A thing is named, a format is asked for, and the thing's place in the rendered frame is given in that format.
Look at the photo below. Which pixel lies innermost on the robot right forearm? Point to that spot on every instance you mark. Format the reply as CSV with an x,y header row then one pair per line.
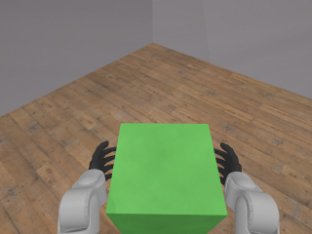
x,y
255,212

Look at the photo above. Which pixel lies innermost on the robot left hand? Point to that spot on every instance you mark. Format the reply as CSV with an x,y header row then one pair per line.
x,y
98,160

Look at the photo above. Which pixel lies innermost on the robot left forearm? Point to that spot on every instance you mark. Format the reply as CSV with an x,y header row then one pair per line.
x,y
78,211

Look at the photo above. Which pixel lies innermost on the robot right hand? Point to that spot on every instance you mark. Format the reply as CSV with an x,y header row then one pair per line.
x,y
231,163

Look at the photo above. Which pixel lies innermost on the carton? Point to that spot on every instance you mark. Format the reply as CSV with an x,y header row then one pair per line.
x,y
165,180

